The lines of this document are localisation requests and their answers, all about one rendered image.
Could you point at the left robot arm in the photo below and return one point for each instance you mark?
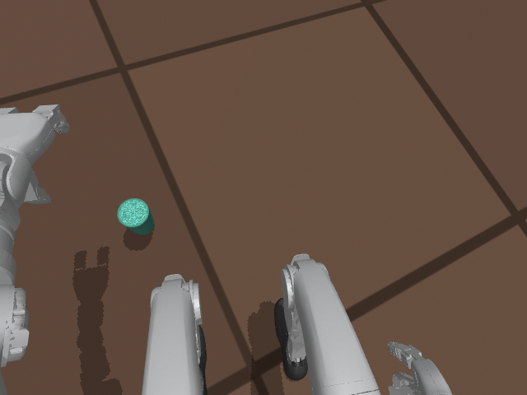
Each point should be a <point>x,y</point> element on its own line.
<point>15,175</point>

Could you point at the cup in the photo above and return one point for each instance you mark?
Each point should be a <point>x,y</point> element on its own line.
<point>135,214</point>

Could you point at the left robot hand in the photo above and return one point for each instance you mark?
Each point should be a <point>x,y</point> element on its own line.
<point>31,134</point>

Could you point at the right robot foot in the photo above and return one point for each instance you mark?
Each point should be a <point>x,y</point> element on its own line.
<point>294,371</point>

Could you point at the right robot hand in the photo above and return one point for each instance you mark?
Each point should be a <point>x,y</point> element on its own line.
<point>426,379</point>

